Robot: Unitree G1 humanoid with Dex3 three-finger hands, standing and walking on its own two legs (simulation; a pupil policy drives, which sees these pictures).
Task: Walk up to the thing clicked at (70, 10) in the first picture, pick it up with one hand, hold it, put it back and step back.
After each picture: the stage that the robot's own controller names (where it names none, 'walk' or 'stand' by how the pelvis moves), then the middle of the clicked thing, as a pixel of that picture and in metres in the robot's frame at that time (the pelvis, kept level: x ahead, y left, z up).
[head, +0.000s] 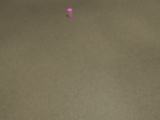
stand; (69, 13) +2.03 +0.17 -0.72
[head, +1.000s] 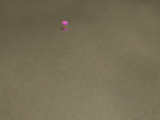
walk; (65, 26) +1.90 +0.17 -0.71
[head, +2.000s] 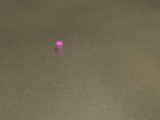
walk; (59, 47) +1.27 +0.18 -0.72
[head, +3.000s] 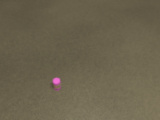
walk; (56, 84) +0.79 +0.20 -0.72
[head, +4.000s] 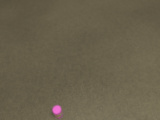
walk; (57, 112) +0.50 +0.20 -0.71
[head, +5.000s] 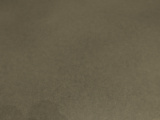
stand; out of the picture +0.33 +0.17 -0.70
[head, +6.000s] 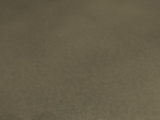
stand; out of the picture +0.32 +0.16 -0.72
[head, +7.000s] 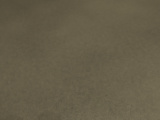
stand; out of the picture +0.32 +0.17 -0.73
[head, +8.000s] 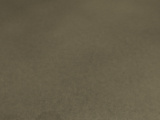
stand; out of the picture +0.31 +0.18 -0.73
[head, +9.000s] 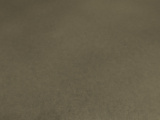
stand; out of the picture +0.30 +0.18 -0.73
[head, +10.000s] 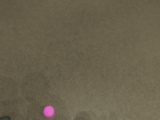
go down; (49, 112) +0.34 +0.17 -0.60
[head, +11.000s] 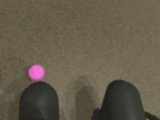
go down; (37, 75) +0.40 +0.18 -0.31
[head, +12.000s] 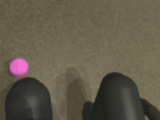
close in; (20, 69) +0.39 +0.19 -0.27
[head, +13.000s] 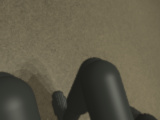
close; out of the picture +0.39 +0.22 -0.22
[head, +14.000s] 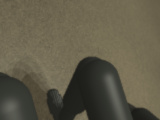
close; out of the picture +0.39 +0.23 -0.22
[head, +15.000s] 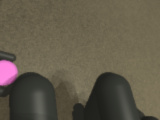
lift; (2, 74) +0.33 +0.24 -0.13
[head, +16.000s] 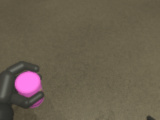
lift; (31, 90) +0.31 +0.17 +0.03
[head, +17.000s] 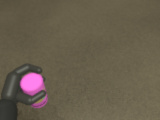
hold; (35, 91) +0.32 +0.17 +0.01
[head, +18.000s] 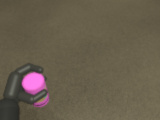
hold; (36, 90) +0.32 +0.17 +0.01
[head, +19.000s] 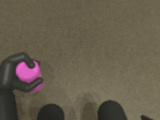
crouch; (31, 76) +0.36 +0.17 -0.07
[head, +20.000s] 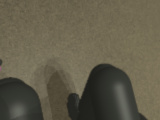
lower; out of the picture +0.40 +0.22 -0.20
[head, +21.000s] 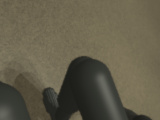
lower; out of the picture +0.42 +0.24 -0.23
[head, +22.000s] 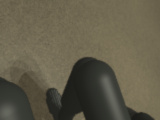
lower; out of the picture +0.41 +0.24 -0.23
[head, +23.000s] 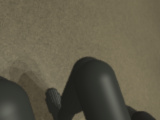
lower; out of the picture +0.41 +0.24 -0.23
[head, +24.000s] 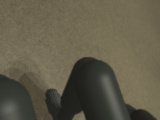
rest; out of the picture +0.41 +0.24 -0.22
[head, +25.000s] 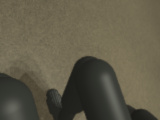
open; out of the picture +0.39 +0.22 -0.22
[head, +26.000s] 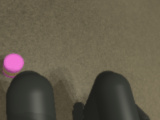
stand; (12, 66) +0.39 +0.20 -0.26
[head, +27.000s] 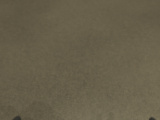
stand; out of the picture +0.33 +0.15 -0.63
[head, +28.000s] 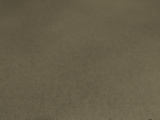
stand; out of the picture +0.34 +0.16 -0.67
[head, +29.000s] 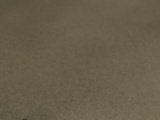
stand; out of the picture +0.33 +0.15 -0.67
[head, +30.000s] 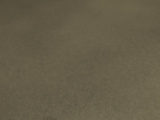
walk; out of the picture +0.35 +0.15 -0.72
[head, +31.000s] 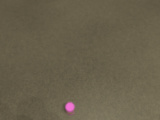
walk; (70, 108) +0.43 +0.10 -0.70
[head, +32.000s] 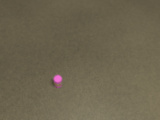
walk; (58, 81) +0.67 +0.13 -0.71
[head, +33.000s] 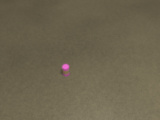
stand; (66, 70) +0.97 +0.20 -0.70
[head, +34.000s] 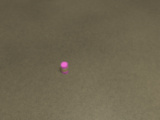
stand; (64, 68) +0.95 +0.18 -0.72
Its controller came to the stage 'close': yes
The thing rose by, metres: 0.72
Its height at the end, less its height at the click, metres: +0.00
